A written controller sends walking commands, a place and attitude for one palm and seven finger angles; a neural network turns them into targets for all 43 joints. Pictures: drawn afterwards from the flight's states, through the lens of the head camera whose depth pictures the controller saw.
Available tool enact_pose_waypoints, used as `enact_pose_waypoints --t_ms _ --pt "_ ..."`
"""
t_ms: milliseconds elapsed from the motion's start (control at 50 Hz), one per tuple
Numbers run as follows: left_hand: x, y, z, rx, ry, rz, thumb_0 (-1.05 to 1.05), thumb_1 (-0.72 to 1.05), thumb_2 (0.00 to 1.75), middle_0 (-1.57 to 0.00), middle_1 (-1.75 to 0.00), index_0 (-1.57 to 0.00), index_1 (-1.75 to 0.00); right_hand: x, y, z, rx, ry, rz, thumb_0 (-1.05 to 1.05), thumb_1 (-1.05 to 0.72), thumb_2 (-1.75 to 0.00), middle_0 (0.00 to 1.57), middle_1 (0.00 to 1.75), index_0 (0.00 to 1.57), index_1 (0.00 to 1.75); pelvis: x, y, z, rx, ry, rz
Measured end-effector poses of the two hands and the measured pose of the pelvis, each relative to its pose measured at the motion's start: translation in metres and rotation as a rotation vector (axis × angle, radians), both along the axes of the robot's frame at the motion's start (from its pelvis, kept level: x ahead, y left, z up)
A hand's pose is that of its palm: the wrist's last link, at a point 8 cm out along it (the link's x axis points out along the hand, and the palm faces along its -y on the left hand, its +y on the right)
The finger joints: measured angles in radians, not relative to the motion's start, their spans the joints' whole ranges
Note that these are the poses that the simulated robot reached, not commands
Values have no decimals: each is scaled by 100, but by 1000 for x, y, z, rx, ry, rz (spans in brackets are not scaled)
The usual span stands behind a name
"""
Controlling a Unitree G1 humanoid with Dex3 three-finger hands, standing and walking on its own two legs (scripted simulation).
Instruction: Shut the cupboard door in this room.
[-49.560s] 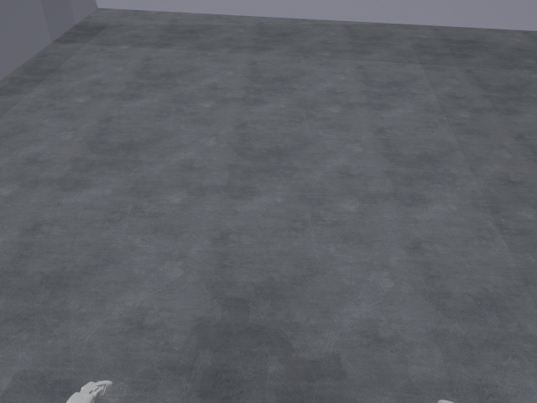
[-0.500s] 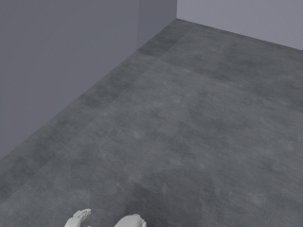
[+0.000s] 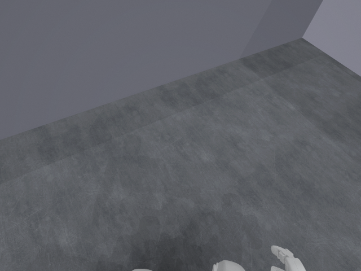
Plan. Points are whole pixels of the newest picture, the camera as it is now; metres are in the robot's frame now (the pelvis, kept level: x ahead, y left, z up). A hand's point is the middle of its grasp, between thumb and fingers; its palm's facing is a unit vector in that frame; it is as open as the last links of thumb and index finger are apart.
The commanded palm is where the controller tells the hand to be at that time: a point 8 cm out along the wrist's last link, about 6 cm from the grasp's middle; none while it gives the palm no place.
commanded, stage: walk to a spot facing it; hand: left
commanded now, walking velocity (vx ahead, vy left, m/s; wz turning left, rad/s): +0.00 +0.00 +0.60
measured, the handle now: out of the picture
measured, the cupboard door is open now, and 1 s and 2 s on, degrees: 100 100 100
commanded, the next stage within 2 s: none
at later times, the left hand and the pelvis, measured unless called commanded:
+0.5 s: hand out of the picture +0.09 +0.16 -0.13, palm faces +0.26 -0.92 -0.29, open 7.4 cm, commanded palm none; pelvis +0.02 -0.05 +0.00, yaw +18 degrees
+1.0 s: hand out of the picture -0.10 +0.21 -0.17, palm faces +0.61 -0.75 -0.25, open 7.4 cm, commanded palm none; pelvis +0.00 +0.00 +0.00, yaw +35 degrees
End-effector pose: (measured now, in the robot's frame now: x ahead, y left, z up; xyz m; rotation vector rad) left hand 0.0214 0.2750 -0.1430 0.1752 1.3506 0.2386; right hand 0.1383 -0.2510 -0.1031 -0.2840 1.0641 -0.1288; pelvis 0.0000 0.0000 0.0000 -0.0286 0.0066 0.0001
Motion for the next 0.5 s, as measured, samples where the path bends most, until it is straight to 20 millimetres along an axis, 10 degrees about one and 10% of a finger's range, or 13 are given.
enact_pose_waypoints --t_ms 320,500 --pt "83 -38 30 32 -268 22 0 90 90 -20 -30 -20 -30 -40 -15 -36 72 203 22 1 -91 -89 20 30 20 30 15 -30 -1 30 18 171" --pt "48 -69 46 81 -268 127 0 90 90 -20 -30 -21 -30 -20 -46 -50 83 274 107 1 -91 -89 20 30 20 30 21 -54 2 62 -2 308"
